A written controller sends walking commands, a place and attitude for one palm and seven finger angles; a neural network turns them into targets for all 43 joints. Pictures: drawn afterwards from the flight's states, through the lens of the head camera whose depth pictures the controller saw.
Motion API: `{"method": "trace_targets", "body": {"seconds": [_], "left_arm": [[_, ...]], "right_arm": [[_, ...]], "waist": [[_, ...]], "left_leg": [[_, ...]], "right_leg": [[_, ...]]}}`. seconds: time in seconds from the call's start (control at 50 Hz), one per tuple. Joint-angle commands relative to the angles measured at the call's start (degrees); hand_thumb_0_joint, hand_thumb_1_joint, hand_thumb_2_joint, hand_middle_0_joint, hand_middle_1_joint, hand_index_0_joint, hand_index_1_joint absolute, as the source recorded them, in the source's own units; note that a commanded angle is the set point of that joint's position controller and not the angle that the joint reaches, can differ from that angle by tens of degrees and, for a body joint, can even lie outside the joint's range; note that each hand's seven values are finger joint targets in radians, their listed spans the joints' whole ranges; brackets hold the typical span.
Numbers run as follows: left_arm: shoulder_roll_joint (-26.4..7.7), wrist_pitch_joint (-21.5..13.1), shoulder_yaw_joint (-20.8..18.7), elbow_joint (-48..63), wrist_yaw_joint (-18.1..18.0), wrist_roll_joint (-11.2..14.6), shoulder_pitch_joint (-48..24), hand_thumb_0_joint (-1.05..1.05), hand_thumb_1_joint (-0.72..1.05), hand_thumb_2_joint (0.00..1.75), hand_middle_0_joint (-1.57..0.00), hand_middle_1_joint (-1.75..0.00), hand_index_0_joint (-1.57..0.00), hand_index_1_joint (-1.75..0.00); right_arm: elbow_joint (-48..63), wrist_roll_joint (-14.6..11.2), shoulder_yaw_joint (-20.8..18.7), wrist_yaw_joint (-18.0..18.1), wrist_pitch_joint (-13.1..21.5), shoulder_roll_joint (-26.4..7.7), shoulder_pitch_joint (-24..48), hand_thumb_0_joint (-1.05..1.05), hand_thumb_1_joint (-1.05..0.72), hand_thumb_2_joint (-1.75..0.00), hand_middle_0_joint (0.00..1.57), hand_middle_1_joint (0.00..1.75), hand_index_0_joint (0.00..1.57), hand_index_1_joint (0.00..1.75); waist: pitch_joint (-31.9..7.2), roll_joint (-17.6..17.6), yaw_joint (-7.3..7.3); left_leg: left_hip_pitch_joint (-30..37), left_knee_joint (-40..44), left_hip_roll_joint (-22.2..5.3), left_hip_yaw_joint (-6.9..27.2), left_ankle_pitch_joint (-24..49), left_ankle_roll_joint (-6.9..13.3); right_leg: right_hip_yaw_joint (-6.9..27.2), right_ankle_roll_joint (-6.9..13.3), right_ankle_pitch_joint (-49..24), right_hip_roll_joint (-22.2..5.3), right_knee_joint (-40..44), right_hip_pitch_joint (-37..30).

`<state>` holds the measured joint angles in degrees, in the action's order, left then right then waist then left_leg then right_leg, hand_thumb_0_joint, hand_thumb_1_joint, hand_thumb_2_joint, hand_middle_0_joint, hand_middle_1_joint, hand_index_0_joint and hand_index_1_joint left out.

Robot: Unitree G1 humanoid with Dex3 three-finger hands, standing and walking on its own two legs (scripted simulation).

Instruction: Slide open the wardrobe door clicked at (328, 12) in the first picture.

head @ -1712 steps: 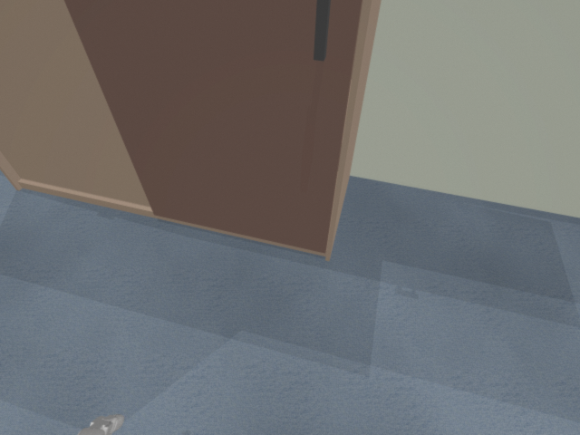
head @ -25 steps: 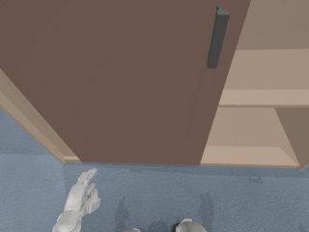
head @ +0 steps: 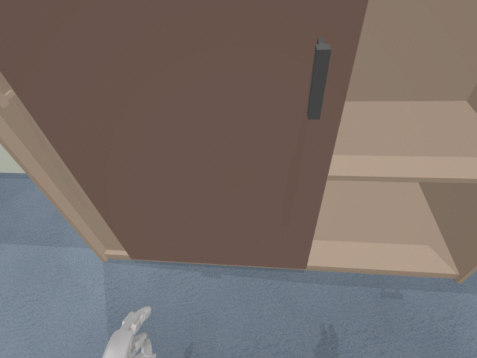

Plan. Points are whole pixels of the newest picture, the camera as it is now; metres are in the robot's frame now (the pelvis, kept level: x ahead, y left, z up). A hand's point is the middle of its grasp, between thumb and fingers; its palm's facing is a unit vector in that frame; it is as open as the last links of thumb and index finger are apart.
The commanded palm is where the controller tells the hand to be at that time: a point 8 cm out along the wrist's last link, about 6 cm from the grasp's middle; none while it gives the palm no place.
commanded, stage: stop stepping back and stand still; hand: right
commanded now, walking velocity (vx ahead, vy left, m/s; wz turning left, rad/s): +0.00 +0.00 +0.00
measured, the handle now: (316, 79) +0.60 -0.13 +0.18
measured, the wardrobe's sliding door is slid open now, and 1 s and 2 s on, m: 0.63 0.63 0.63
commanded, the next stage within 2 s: let the arm hang, fingers relaxed in 0.30 s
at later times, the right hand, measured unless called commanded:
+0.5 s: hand (425, 298) +0.22 -0.26 +0.02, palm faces +0.22 +0.87 -0.44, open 7.4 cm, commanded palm none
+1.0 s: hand out of the picture -0.05 -0.17 -0.17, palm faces +0.04 +0.98 -0.18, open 7.3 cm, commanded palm none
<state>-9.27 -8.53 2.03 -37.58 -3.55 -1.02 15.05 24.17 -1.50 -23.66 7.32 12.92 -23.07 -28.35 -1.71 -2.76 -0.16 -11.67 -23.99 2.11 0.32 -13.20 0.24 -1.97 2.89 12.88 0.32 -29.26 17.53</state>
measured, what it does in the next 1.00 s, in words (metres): stands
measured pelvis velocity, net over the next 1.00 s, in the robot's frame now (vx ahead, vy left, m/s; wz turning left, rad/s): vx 0.01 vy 0.00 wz -0.03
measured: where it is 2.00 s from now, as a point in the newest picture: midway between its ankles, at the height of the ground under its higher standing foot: outside the picture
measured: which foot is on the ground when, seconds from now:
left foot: down 0.00-1.00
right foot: down 0.00-1.00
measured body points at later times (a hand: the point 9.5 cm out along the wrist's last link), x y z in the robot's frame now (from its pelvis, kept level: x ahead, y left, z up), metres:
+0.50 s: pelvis +0.01 +0.00 -0.01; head +0.01 +0.00 +0.44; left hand +0.19 +0.26 -0.09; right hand +0.21 -0.31 +0.05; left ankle -0.01 +0.12 -0.74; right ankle +0.03 -0.08 -0.74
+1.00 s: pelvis +0.01 +0.00 +0.00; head +0.04 -0.01 +0.45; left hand -0.01 +0.22 -0.15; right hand -0.05 -0.22 -0.16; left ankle -0.01 +0.12 -0.74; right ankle +0.03 -0.08 -0.74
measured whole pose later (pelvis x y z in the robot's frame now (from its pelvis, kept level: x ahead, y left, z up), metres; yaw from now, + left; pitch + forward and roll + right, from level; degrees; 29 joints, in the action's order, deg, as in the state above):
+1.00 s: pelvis +0.01 +0.00 +0.00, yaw -2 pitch +0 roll +1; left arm -7.9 1.1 0.3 -64.0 -1.9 -0.7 17.8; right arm -66.3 0.7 0.2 1.4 -0.8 -10.3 -20.3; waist 3.1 -0.4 0.1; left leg -8.9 -23.2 0.5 -1.2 -14.5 0.1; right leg -0.6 3.1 11.9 2.0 -26.0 14.2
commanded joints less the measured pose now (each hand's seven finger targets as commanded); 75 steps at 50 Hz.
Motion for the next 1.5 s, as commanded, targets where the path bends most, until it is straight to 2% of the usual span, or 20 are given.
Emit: {"method": "trace_targets", "body": {"seconds": [0.0,0.08,0.12,0.22,0.36,0.38,0.4,0.42,0.46,0.48,0.52,0.58,0.72,0.76,0.86,1.02,1.2,1.24,1.3,1.48], "left_arm": [[-9.7,-2.6,-4.0,10.3,-1.3,0.1,-7.9,0.00,0.90,0.90,-0.20,-0.30,-0.20,-0.30],[-9.8,-3.0,-4.0,10.4,-1.5,0.1,-7.7,0.00,0.90,0.90,-0.20,-0.30,-0.20,-0.30],[-9.9,-3.0,-4.1,10.5,-1.4,0.2,-7.4,0.00,0.90,0.90,-0.20,-0.30,-0.20,-0.30],[-10.1,-2.7,-4.6,10.4,-1.2,0.6,-7.2,0.00,0.90,0.90,-0.20,-0.30,-0.20,-0.30],[-10.2,-2.0,-4.6,11.0,-1.3,0.8,-7.7,0.00,0.90,0.90,-0.20,-0.30,-0.20,-0.30],[-20.9,-2.7,-7.2,-3.1,3.7,1.6,-9.5,0.00,0.90,0.90,-0.20,-0.30,-0.20,-0.30],[-18.1,1.5,-7.3,-1.8,3.7,1.9,-6.1,0.00,0.90,0.90,-0.20,-0.30,-0.20,-0.30],[-16.7,2.7,-6.8,-2.0,3.5,1.2,-5.4,0.00,0.90,0.90,-0.20,-0.30,-0.20,-0.30],[-16.5,4.2,-6.0,-2.0,3.1,0.2,-5.9,0.00,0.90,0.90,-0.20,-0.30,-0.20,-0.30],[-16.5,4.5,-5.8,-2.7,2.9,-0.2,-6.6,0.00,0.90,0.90,-0.20,-0.30,-0.20,-0.30],[-16.2,5.4,-5.5,-4.6,3.0,-0.4,-7.5,0.00,0.90,0.90,-0.20,-0.30,-0.20,-0.30],[-12.0,7.4,-4.0,-8.2,2.9,-0.7,-6.7,0.00,0.90,0.90,-0.20,-0.30,-0.20,-0.30],[-8.6,8.4,-3.0,-16.9,1.8,-0.5,-3.1,0.00,0.90,0.90,-0.20,-0.30,-0.20,-0.30],[-8.2,8.5,-3.1,-18.6,1.6,-0.2,-1.1,0.00,0.90,0.90,-0.20,-0.30,-0.20,-0.30],[-7.3,8.4,-3.2,-22.1,1.2,0.1,2.8,0.00,0.90,0.90,-0.20,-0.30,-0.20,-0.30],[-5.1,8.5,-3.2,-24.7,1.1,0.0,4.9,0.00,0.90,0.90,-0.20,-0.30,-0.20,-0.30],[-4.1,8.0,-3.1,-25.5,1.1,-0.2,4.5,0.00,0.90,0.90,-0.20,-0.30,-0.20,-0.30],[-4.2,7.9,-3.1,-25.4,1.2,-0.1,4.3,0.00,0.90,0.90,-0.20,-0.30,-0.20,-0.30],[-4.3,7.8,-3.0,-25.5,1.1,-0.2,3.9,0.00,0.90,0.90,-0.20,-0.30,-0.20,-0.30],[-5.6,7.7,-3.1,-25.2,1.1,-0.2,2.8,0.00,0.90,0.90,-0.20,-0.30,-0.20,-0.30]], "right_arm": [[11.8,-0.4,-5.1,1.1,2.9,-9.4,3.1,0.00,-0.90,-0.90,0.20,0.30,0.20,0.30],[13.4,0.2,-5.3,1.3,3.5,-9.8,4.4,0.00,-0.90,-0.90,0.20,0.30,0.20,0.30],[12.4,0.2,-5.2,1.4,3.6,-9.4,4.5,0.00,-0.90,-0.90,0.20,0.30,0.20,0.30],[8.7,-0.5,-4.2,1.1,3.4,-8.1,3.8,0.00,-0.90,-0.90,0.20,0.30,0.20,0.30],[10.7,-0.5,-3.8,1.1,3.4,-8.9,5.9,0.00,-0.90,-0.90,0.20,0.30,0.20,0.30],[-34.6,3.4,17.4,-6.2,-6.1,-0.4,4.7,0.00,-0.90,-0.90,0.20,0.30,0.20,0.30],[-34.8,3.1,15.8,-7.2,-10.8,-0.4,4.3,0.00,-0.90,-0.90,0.20,0.30,0.20,0.30],[-36.3,3.2,16.8,-7.2,-11.8,1.6,5.8,0.00,-0.90,-0.90,0.20,0.30,0.20,0.30],[-41.5,3.5,17.9,-7.2,-12.5,1.5,7.8,0.00,-0.90,-0.90,0.20,0.30,0.20,0.30],[-44.9,3.6,18.2,-7.3,-12.5,0.9,8.6,0.00,-0.90,-0.90,0.20,0.30,0.20,0.30],[-52.2,3.6,18.9,-7.3,-12.5,-0.6,11.4,0.00,-0.90,-0.90,0.20,0.30,0.20,0.30],[-62.3,3.1,20.9,-6.8,-12.9,0.8,14.3,0.00,-0.90,-0.90,0.20,0.30,0.20,0.30],[-78.9,2.2,22.1,-6.1,-12.6,4.5,11.1,0.00,-0.90,-0.90,0.20,0.30,0.20,0.30],[-81.6,2.1,22.5,-6.1,-12.5,5.4,10.5,0.00,-0.90,-0.90,0.20,0.30,0.20,0.30],[-86.3,2.0,23.1,-5.8,-12.4,7.3,8.4,0.00,-0.90,-0.90,0.20,0.30,0.20,0.30],[-89.0,2.0,23.4,-5.3,-12.5,9.3,6.5,0.00,-0.90,-0.90,0.20,0.30,0.20,0.30],[-88.7,2.1,23.0,-5.0,-12.3,9.9,7.3,0.00,-0.90,-0.90,0.20,0.30,0.20,0.30],[-88.4,2.2,22.9,-5.0,-12.1,9.5,7.4,0.00,-0.90,-0.90,0.20,0.30,0.20,0.30],[-88.5,2.1,22.8,-5.0,-12.2,9.6,8.0,0.00,-0.90,-0.90,0.20,0.30,0.20,0.30],[-88.0,2.1,22.6,-5.2,-12.1,8.5,9.8,0.00,-0.90,-0.90,0.20,0.30,0.20,0.30]], "waist": [[-1.9,5.9,0.45],[-2.2,9.5,0.67],[-2.2,9.2,0.78],[-3.4,4.4,0.65],[-3.5,6.3,0.64],[0.1,4.9,-2.07],[-4.6,5.1,-1.03],[-5.4,4.5,-0.77],[-4.3,-0.9,-0.08],[-4.2,-3.2,0.42],[-3.9,-6.3,0.35],[-1.8,-1.2,-0.64],[0.3,12.8,0.05],[0.4,8.3,-0.25],[1.3,3.9,-0.22],[5.7,1.2,-0.12],[6.3,3.2,-0.02],[6.3,1.9,0.16],[6.1,4.6,0.05],[5.8,3.7,-0.16]], "left_leg": [[-0.4,5.5,-2.5,3.6,-6.4,1.5],[2.0,3.0,-2.1,2.4,-0.3,0.8],[2.3,3.1,-2.3,2.7,2.1,0.7],[0.3,5.8,-4.3,5.1,7.6,1.0],[0.0,5.9,-3.8,4.4,8.6,0.7],[-5.0,-4.6,-8.6,0.1,18.1,1.7],[-5.6,-4.2,-8.0,2.5,13.4,1.8],[-6.7,-6.5,-6.7,0.5,5.7,1.9],[-4.3,-9.5,-4.8,-0.1,1.6,1.6],[-2.3,-8.8,-5.1,0.7,3.0,1.7],[-1.1,-5.0,-7.5,3.4,6.7,2.6],[-3.3,-0.3,-10.0,7.3,7.1,4.0],[0.6,3.8,-7.5,5.2,1.4,3.0],[0.5,5.1,-7.4,4.8,0.9,3.0],[0.6,5.1,-7.1,3.3,1.5,2.7],[-1.1,5.1,-6.9,3.2,-0.8,2.4],[-0.9,4.6,-7.2,3.2,1.5,2.1],[-0.5,4.6,-7.2,3.2,2.6,2.0],[0.0,4.7,-7.3,3.3,2.8,1.9],[0.7,5.3,-7.4,3.2,3.2,1.8]], "right_leg": [[8.5,-1.2,11.4,-5.0,12.9,-0.6],[8.8,-0.8,7.9,-5.7,13.9,-0.6],[7.8,-0.7,5.2,-5.4,12.5,-1.0],[5.0,-1.2,-4.3,-3.3,6.7,-5.2],[5.1,-1.1,-7.0,-3.1,7.4,-7.2],[7.2,-0.7,-23.3,-5.6,-2.3,-3.5],[6.0,-1.2,-24.4,-6.4,-1.2,-6.8],[7.8,0.0,-21.5,-7.6,-0.8,-5.4],[12.1,2.5,-20.3,-9.0,1.5,-1.0],[12.5,2.7,-19.5,-8.7,1.6,0.6],[10.0,1.2,-15.4,-5.7,0.1,0.4],[7.4,-0.4,-9.4,-2.7,0.0,-2.9],[8.8,-0.1,-4.2,-4.5,6.3,-3.8],[8.8,-0.1,-3.6,-4.9,6.6,-4.7],[9.3,0.5,-4.9,-5.7,8.1,-6.0],[9.1,0.6,-1.4,-5.4,10.3,-4.4],[8.4,0.5,-5.1,-5.3,10.4,-5.4],[8.3,0.5,-6.9,-5.3,10.2,-5.5],[8.2,0.4,-7.4,-5.3,10.4,-6.0],[8.5,0.3,-8.6,-5.6,10.8,-7.2]]}}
